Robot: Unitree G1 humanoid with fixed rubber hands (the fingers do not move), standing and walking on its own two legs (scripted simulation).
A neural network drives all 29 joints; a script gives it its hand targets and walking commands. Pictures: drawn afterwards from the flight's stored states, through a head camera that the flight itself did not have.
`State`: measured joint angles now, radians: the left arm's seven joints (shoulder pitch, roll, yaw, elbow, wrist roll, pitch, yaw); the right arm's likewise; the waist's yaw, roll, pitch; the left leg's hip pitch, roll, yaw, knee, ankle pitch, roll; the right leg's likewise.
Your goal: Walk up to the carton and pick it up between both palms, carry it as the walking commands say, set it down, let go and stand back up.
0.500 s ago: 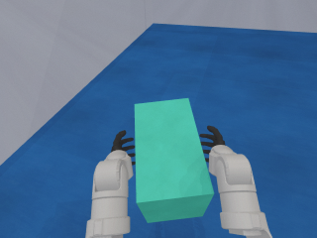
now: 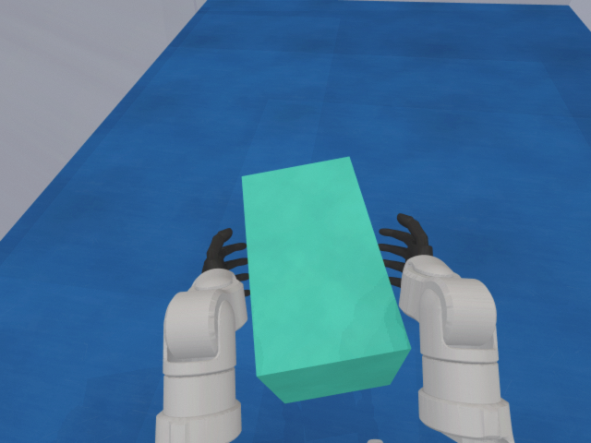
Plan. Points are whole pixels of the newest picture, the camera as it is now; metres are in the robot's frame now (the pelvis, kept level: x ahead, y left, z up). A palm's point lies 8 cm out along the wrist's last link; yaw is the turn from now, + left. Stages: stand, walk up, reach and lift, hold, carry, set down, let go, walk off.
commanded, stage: carry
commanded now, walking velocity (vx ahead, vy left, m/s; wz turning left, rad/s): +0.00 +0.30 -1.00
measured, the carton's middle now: (316, 281) +0.36 +0.01 +0.00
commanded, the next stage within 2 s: none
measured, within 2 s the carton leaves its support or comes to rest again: neither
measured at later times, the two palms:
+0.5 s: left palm (260, 249) +0.37 +0.08 +0.07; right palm (448, 288) +0.30 -0.15 +0.08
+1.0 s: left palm (321, 245) +0.38 +0.00 +0.06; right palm (498, 354) +0.23 -0.19 +0.06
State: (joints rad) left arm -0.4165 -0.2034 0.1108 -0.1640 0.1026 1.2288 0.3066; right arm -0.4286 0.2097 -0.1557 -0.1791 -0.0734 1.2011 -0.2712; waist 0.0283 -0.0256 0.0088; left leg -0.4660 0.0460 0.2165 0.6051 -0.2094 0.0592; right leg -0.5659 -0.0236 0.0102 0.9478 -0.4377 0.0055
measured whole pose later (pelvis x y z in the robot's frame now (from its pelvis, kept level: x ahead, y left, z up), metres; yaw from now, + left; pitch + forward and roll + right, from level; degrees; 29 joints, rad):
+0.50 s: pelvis +0.02 +0.07 +0.00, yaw -16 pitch +8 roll +2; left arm -0.41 -0.20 0.10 -0.27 0.09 1.17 0.28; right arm -0.42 0.21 -0.12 -0.35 -0.04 1.18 -0.29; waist -0.01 -0.02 0.10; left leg -0.45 0.00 0.04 0.65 -0.33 -0.02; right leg -0.51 0.01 0.25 0.68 -0.31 0.06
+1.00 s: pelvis +0.06 +0.12 +0.01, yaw -41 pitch +6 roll +3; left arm -0.40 -0.20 0.11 -0.31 0.06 1.18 0.29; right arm -0.42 0.20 -0.09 -0.32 -0.08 1.15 -0.29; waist 0.02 -0.03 0.18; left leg -0.48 -0.01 0.09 0.94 -0.54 -0.01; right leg -0.45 0.01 0.19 0.68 -0.32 0.02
